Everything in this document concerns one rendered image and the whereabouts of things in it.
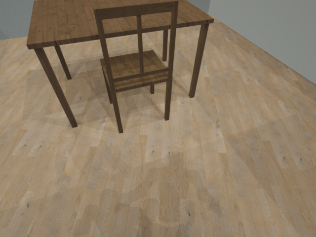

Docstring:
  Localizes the chair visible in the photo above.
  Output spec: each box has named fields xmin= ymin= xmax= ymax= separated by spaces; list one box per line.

xmin=93 ymin=0 xmax=179 ymax=133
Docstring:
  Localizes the table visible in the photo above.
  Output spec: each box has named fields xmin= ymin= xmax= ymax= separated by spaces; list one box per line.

xmin=26 ymin=0 xmax=214 ymax=128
